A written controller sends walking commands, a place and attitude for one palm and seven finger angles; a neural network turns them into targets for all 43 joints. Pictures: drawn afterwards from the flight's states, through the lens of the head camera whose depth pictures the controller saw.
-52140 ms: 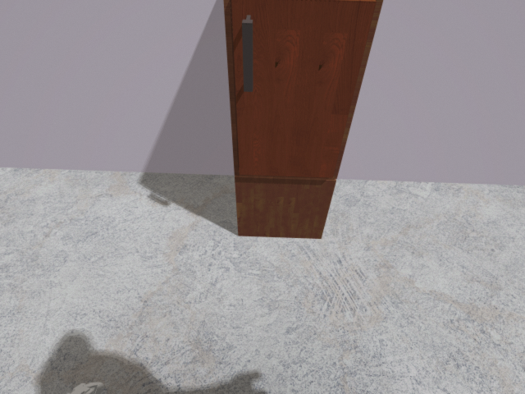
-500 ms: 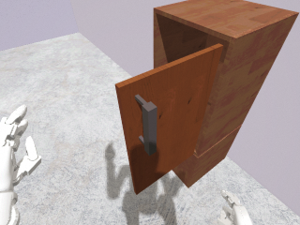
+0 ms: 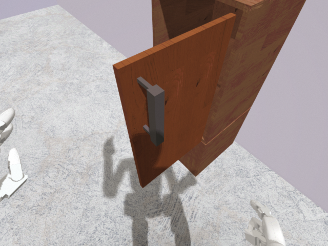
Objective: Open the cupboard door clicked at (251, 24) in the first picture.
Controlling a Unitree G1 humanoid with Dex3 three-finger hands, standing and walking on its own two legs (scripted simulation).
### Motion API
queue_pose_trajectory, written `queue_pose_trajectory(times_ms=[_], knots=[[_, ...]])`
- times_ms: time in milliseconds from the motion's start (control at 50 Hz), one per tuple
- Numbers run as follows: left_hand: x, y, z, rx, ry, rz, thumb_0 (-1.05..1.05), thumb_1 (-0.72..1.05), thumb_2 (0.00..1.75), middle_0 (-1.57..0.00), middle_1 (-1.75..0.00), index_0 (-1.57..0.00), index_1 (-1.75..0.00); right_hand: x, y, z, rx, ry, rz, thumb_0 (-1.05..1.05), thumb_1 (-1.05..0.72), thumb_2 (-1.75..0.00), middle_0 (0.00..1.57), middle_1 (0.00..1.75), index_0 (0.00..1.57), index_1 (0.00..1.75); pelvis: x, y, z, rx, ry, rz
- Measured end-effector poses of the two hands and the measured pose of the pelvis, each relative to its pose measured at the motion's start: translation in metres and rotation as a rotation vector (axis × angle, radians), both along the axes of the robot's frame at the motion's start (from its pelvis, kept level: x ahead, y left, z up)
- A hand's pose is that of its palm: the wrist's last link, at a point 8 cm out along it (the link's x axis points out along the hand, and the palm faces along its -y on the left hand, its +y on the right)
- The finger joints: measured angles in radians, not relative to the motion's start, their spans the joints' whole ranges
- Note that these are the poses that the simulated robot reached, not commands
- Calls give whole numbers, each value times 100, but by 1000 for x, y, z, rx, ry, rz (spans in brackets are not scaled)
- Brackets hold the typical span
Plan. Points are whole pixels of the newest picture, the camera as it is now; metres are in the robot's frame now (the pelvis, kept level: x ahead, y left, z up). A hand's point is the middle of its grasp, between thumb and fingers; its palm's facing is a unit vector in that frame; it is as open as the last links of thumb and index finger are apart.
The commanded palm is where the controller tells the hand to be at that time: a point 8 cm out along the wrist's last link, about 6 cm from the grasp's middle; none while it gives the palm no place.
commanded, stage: step back with the hand held close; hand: left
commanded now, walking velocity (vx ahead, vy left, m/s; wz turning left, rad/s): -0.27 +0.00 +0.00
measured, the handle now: (150, 113) +0.38 +0.06 +0.12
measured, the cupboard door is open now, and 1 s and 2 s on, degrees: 90 90 90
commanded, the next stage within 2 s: stop stepping back and stand still in 0.66 s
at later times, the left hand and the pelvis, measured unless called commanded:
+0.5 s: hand out of the picture +0.10 +0.26 +0.17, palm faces +0.43 -0.74 -0.51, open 7.4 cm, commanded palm +0.03 +0.30 +0.18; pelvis -0.09 -0.01 +0.00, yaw +3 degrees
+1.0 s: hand out of the picture -0.02 +0.20 +0.17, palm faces +0.36 -0.77 -0.53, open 7.4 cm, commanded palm -0.08 +0.24 +0.18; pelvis -0.22 -0.06 +0.00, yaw +0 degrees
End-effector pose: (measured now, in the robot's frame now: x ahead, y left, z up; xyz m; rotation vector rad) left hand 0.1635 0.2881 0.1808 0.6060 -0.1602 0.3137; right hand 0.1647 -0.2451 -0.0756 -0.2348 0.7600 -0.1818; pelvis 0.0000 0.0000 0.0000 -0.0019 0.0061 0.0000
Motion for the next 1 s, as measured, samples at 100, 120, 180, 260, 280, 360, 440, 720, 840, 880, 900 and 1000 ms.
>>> queue_pose_trajectory(times_ms=[100, 120, 180, 260, 280, 360, 440, 720, 840, 880, 900, 1000], knots=[[-23, 8, 6, 39, -62, 32, 1, 89, 90, -22, -31, -22, -30, -17, 7, -1, -7, -13, 18, 1, -91, -90, 21, 30, 20, 30, -17, 0, -5, 15, -13, 4], [-28, 9, 8, 44, -77, 42, 1, 89, 90, -22, -31, -22, -30, -20, 8, -2, -5, -17, 27, 1, -91, -90, 21, 30, 20, 30, -20, -1, -6, 17, -17, 11], [-41, 7, 10, 50, -123, 77, 1, 89, 90, -22, -31, -22, -30, -26, 12, -5, 11, -25, 58, 1, -91, -90, 21, 30, 21, 30, -27, -7, -8, 14, -13, 28], [-54, 1, 3, 15, -136, 97, 1, 89, 90, -21, -31, -22, -30, -35, 11, -10, 30, -23, 85, 1, -91, -90, 21, 30, 21, 30, -43, -13, -11, 1, -4, 31], [-57, -2, 0, -1, -130, 89, 1, 89, 90, -21, -31, -22, -30, -38, 10, -11, 30, -20, 88, 1, -91, -90, 21, 30, 21, 30, -47, -14, -11, -4, -5, 36], [-69, -8, -8, -36, -117, 31, 1, 89, 90, -21, -31, -22, -30, -54, 6, -9, 1, -4, 73, 1, -91, -90, 21, 30, 21, 30, -63, -11, -13, -18, 1, 51], [-88, 2, -6, -6, -123, 11, 1, 89, 90, -22, -31, -22, -30, -73, 8, -1, -46, 0, 63, 1, -91, -90, 21, 30, 21, 30, -80, -7, -12, -2, 4, 58], [-149, -19, 7, -31, -72, 60, 1, 89, 90, -21, -31, -21, -30, -139, 10, 7, 67, -64, 107, 1, -90, -90, 21, 30, 21, 30, -155, -32, 4, -24, 49, 6], [-181, -61, 4, -1, -15, -43, 1, 89, 90, -21, -31, -22, -30, -179, -26, -2, 60, -27, 78, 1, -91, -90, 21, 30, 21, 30, -196, -55, 1, 8, 62, -23], [-193, -66, 9, 17, -4, -58, 1, 89, 90, -22, -31, -22, -30, -197, -38, 3, 42, -4, 52, 1, -91, -90, 21, 30, 21, 30, -203, -59, 5, 28, 62, -23], [-198, -66, 11, 26, -7, -58, 1, 89, 90, -22, -31, -22, -30, -205, -44, 5, 30, 1, 39, 1, -91, -90, 21, 30, 21, 30, -205, -60, 6, 35, 63, -22], [-220, -53, 11, 20, -54, -1, 1, 88, 90, -22, -31, -22, -30, -239, -68, 10, -42, -8, -10, 1, -91, -90, 21, 30, 21, 30, -217, -58, 3, 18, 61, 6]])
